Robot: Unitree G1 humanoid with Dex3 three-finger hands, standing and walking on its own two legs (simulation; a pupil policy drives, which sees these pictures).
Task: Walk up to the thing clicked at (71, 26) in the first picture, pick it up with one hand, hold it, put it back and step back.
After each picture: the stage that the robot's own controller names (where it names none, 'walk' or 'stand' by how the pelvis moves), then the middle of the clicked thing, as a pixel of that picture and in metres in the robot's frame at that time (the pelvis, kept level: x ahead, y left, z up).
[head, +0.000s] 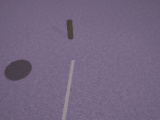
stand; (70, 29) +1.56 +0.18 -0.66
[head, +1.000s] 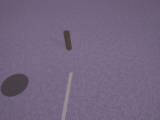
walk; (67, 40) +1.43 +0.29 -0.65
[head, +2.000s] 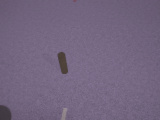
walk; (63, 63) +0.96 +0.28 -0.65
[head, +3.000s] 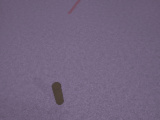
walk; (58, 94) +0.64 +0.22 -0.62
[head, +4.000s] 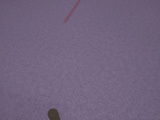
stand; out of the picture +0.44 +0.24 -0.64
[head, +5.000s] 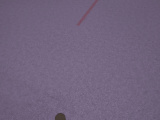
stand; out of the picture +0.42 +0.19 -0.65
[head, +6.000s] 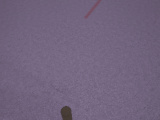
stand; (67, 117) +0.43 +0.14 -0.64
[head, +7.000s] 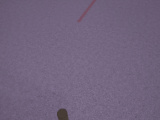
stand; (63, 119) +0.44 +0.17 -0.65
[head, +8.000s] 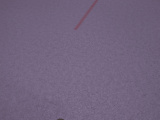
stand; out of the picture +0.41 +0.18 -0.66
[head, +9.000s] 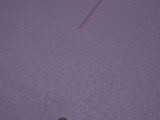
stand; out of the picture +0.41 +0.16 -0.66
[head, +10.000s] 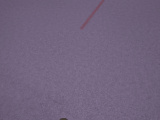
stand; out of the picture +0.41 +0.16 -0.66
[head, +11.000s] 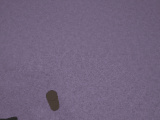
go down; (53, 101) +0.44 +0.16 -0.58
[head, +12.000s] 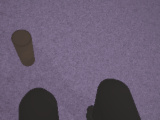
go down; (25, 50) +0.51 +0.19 -0.26
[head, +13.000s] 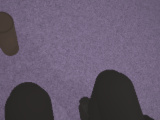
close in; (6, 37) +0.50 +0.21 -0.21
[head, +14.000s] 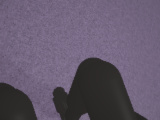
close; out of the picture +0.50 +0.25 -0.17
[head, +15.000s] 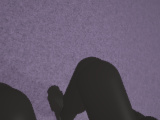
lift; out of the picture +0.48 +0.25 -0.17
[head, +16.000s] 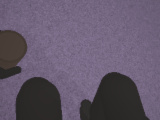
lift; (7, 56) +0.38 +0.23 -0.09
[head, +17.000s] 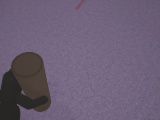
hold; (35, 87) +0.31 +0.16 +0.06
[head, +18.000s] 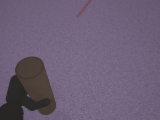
hold; (40, 90) +0.31 +0.16 +0.04
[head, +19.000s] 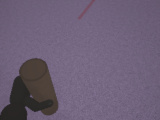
hold; (43, 91) +0.31 +0.15 +0.04
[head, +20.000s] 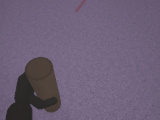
crouch; (46, 89) +0.32 +0.14 +0.02
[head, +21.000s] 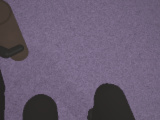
crouch; (10, 37) +0.48 +0.18 -0.04
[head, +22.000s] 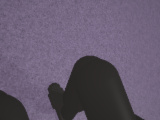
lower; out of the picture +0.49 +0.25 -0.18
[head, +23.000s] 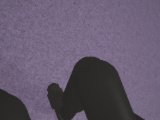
lower; out of the picture +0.49 +0.25 -0.18
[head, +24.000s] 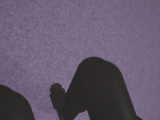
lower; out of the picture +0.48 +0.25 -0.18
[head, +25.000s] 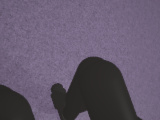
lower; out of the picture +0.47 +0.25 -0.18
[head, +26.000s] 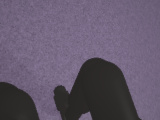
loosen; out of the picture +0.47 +0.21 -0.17
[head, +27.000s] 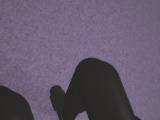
withdraw; out of the picture +0.48 +0.23 -0.19
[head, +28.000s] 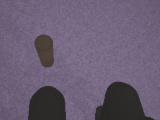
walk; (45, 53) +0.49 +0.16 -0.28
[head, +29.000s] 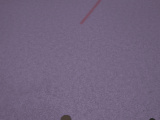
stand; out of the picture +0.41 +0.12 -0.59
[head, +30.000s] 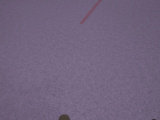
stand; out of the picture +0.41 +0.14 -0.60
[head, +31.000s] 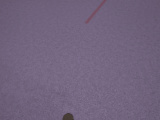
stand; out of the picture +0.41 +0.13 -0.63
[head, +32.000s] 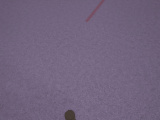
walk; out of the picture +0.43 +0.13 -0.65
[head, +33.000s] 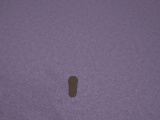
walk; (72, 87) +0.61 +0.05 -0.64
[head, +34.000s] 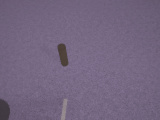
walk; (63, 55) +0.92 +0.22 -0.62
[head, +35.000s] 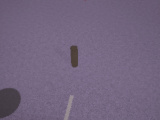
stand; (74, 56) +1.07 +0.12 -0.64
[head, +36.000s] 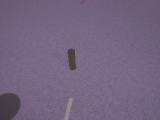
stand; (72, 60) +1.07 +0.14 -0.66
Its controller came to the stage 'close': yes
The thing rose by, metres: 0.69
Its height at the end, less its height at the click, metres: +0.00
